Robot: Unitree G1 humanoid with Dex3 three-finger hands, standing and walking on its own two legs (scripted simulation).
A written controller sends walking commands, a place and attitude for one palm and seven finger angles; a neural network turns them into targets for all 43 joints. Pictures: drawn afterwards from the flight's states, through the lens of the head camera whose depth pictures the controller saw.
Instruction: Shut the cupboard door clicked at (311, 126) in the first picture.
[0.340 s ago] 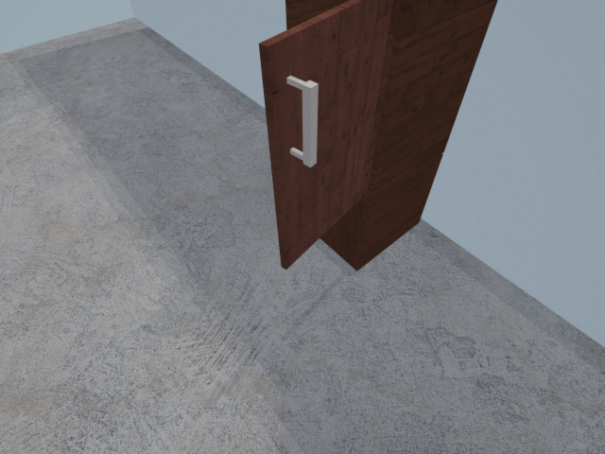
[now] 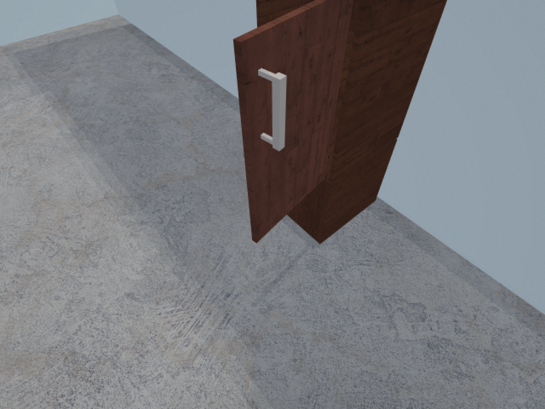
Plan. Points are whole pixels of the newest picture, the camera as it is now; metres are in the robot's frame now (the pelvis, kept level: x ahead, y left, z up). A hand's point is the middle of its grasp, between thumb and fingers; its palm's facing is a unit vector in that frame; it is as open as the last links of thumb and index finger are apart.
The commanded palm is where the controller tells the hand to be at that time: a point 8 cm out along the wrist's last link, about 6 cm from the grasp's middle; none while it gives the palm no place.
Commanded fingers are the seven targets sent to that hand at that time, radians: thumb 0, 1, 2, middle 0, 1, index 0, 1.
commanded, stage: look at it before walking up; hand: left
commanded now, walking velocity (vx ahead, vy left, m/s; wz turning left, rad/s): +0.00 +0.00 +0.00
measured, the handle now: (271, 111) +0.63 +0.04 +0.09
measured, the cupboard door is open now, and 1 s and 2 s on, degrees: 99 99 99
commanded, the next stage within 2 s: walk around to get in front in 0.50 s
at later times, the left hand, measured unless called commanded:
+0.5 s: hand out of the picture +0.06 +0.23 -0.16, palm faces -0.01 -0.96 -0.29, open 7.4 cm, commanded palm none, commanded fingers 0.00 0.90 0.90 -0.20 -0.30 -0.20 -0.30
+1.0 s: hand out of the picture +0.06 +0.19 -0.18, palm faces -0.13 -0.96 -0.26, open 7.4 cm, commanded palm none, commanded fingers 0.00 0.90 0.90 -0.20 -0.30 -0.20 -0.30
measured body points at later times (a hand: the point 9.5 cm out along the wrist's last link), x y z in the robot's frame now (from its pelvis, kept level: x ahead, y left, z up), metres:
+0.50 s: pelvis +0.00 +0.00 +0.00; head +0.02 +0.00 +0.45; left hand +0.06 +0.28 -0.14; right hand +0.05 -0.27 -0.15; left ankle -0.01 +0.13 -0.75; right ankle -0.01 -0.10 -0.75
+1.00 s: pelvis -0.02 -0.01 -0.02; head +0.03 -0.03 +0.43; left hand +0.07 +0.24 -0.16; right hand -0.01 -0.26 -0.18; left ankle -0.01 +0.13 -0.75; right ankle -0.03 -0.09 -0.73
